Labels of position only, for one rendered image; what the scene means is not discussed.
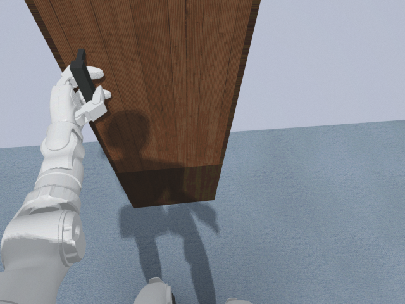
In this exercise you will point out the left robot upper arm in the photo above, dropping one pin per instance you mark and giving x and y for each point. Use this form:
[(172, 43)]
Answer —
[(38, 250)]

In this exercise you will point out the left robot thigh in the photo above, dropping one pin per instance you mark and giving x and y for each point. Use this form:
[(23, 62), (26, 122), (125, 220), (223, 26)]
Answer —
[(155, 293)]

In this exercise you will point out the robot left hand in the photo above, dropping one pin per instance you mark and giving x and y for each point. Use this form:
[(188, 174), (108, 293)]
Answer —
[(68, 106)]

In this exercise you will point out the handle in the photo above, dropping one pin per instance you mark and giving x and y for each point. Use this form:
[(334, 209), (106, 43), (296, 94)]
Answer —
[(82, 77)]

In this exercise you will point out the left robot forearm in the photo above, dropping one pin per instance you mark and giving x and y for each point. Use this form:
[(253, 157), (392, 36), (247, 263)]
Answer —
[(59, 182)]

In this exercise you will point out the cupboard door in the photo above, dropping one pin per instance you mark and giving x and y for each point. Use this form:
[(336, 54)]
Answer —
[(170, 66)]

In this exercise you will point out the left robot shin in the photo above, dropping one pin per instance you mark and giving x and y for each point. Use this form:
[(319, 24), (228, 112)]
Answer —
[(154, 280)]

